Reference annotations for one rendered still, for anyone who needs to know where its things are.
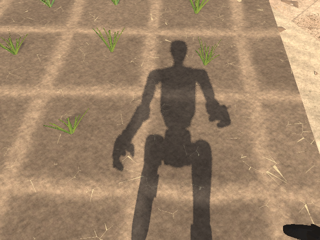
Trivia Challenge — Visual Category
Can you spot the robot right hand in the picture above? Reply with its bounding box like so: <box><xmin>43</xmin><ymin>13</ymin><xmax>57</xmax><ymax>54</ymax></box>
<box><xmin>283</xmin><ymin>224</ymin><xmax>320</xmax><ymax>240</ymax></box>

